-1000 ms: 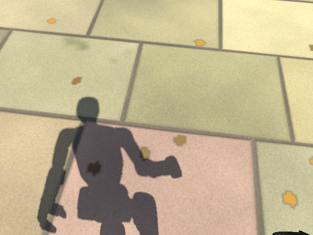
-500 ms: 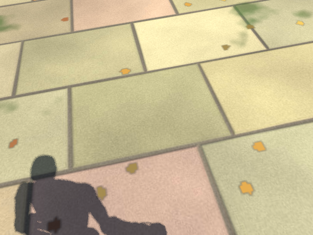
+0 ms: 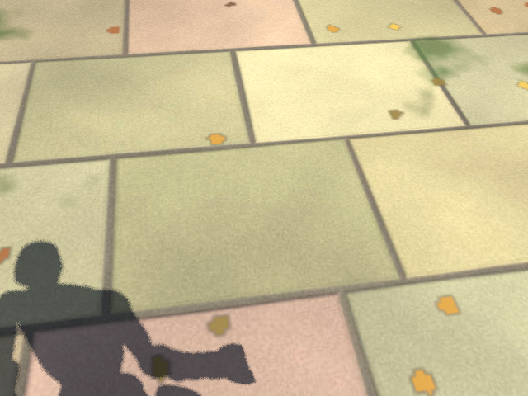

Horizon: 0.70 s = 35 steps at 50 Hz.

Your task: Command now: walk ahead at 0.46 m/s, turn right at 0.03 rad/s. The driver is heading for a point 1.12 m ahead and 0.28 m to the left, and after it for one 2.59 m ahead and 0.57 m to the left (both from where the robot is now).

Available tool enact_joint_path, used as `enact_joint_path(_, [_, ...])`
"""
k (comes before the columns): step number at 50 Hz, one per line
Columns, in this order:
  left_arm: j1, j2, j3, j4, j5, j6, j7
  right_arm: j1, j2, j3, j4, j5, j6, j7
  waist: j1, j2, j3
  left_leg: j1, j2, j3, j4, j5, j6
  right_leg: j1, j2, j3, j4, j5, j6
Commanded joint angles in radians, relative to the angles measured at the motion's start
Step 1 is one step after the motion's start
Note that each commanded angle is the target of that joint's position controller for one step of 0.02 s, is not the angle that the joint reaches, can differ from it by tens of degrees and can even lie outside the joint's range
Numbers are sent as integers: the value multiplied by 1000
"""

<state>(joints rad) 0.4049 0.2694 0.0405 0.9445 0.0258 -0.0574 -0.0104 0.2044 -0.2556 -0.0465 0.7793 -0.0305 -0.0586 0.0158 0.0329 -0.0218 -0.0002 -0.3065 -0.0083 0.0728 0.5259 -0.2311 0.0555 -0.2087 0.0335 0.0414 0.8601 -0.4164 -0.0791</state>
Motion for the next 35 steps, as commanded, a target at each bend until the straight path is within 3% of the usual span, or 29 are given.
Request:
enact_joint_path(1, [-65,87,18,-81,3,-22,-18,132,-121,-32,2,8,-5,2,-43,79,69,283,303,-467,-368,-248,125,-455,-86,25,247,116,-32])
enact_joint_path(3, [-62,67,13,-65,16,-5,-27,123,-88,-19,14,13,-20,0,-28,105,60,249,235,-322,-388,-19,102,-414,-111,-10,223,188,-6])
enact_joint_path(7, [-159,44,6,-89,17,13,-34,218,-84,-15,79,25,-38,-2,-30,95,62,287,204,-196,-379,366,121,-491,-120,-59,198,265,34])
enact_joint_path(12, [-380,3,-17,-159,10,11,-39,278,-70,-3,133,24,-38,-7,-68,96,102,276,159,-108,-386,509,115,-471,-94,-121,-89,394,55])
enact_joint_path(16, [-461,11,-22,-186,3,7,-32,309,-91,-4,172,19,-38,-18,-75,100,114,337,202,-109,-381,592,113,-376,-59,-137,-266,422,18])
enact_joint_path(19, [-357,47,-6,-156,4,-1,-16,269,-109,-7,185,13,-33,-29,-11,111,53,416,222,-93,-228,899,92,-227,-5,-138,-309,323,-36])
enact_joint_path(20, [-244,69,6,-118,3,-7,-7,258,-118,-9,188,8,-27,-29,36,110,-11,425,212,-83,-88,975,81,-109,24,-142,-336,290,-58])
enact_joint_path(21, [-87,92,20,-67,11,-16,3,249,-122,-9,188,12,-21,-29,103,88,-94,347,180,-55,111,898,66,98,15,-131,-391,319,-86])
enact_joint_path(22, [70,168,42,-40,36,-21,17,266,-85,3,160,18,-20,-25,141,-5,-214,148,132,-23,410,544,55,345,-200,101,-394,202,-136])
enact_joint_path(23, [79,237,62,-38,39,-14,17,411,33,23,155,52,-16,-12,56,-232,-335,-227,-65,-23,792,-301,16,602,-481,620,-488,154,-305])
enact_joint_path(24, [5,170,54,-46,-4,-4,9,302,-94,-6,160,24,-12,-22,69,-36,-250,-322,-27,-141,840,-262,38,505,-418,637,-568,53,-269])
enact_joint_path(25, [-102,121,39,-57,-15,-7,8,206,-97,-11,125,24,-20,-17,31,-29,-88,-341,23,-139,791,-151,44,339,-378,453,-603,87,-230])
enact_joint_path(26, [-148,74,28,-57,-9,-15,4,169,-83,-9,120,24,-26,-14,5,5,-25,-299,54,-133,734,-93,44,217,-335,354,-640,207,-202])
enact_joint_path(28, [-152,29,14,-27,-12,-30,9,194,-51,-5,135,-2,-1,-4,-53,-18,18,-194,89,-128,649,-65,23,70,-262,210,-681,331,-149])
enact_joint_path(30, [-113,35,14,-1,-16,-47,9,193,-20,-1,137,-8,18,9,-70,-19,18,-178,95,-108,607,-52,3,40,-243,157,-710,387,-152])
enact_joint_path(32, [-82,60,19,18,-19,-56,8,123,-24,-3,116,-10,30,16,-69,-22,52,-238,115,-89,548,6,-15,31,-230,115,-750,383,-154])
enact_joint_path(35, [-31,62,17,40,-18,-53,8,-7,-32,-3,77,-3,33,18,-43,-15,87,-337,130,-65,429,120,-37,75,-208,60,-778,417,-137])
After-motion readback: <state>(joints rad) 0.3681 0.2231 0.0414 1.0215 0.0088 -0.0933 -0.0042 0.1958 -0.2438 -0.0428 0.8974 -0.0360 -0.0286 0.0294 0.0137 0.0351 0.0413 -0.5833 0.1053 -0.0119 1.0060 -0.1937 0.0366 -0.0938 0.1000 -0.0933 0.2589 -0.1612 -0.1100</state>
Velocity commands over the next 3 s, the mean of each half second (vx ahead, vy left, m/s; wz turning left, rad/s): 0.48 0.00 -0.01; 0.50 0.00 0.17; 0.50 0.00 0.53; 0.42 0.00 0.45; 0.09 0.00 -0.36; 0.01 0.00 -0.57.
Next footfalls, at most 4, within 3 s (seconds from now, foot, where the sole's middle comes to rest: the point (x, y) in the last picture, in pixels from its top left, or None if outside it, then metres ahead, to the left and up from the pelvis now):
0.44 right None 0.40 -0.07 -0.77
1.00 left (236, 328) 0.69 0.10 -0.77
1.54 right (263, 228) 1.04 0.04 -0.77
2.00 left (169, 211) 1.09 0.34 -0.77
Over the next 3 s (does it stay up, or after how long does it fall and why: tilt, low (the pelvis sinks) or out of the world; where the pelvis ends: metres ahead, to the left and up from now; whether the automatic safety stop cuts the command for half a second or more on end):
stays up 1.03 0.20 0.00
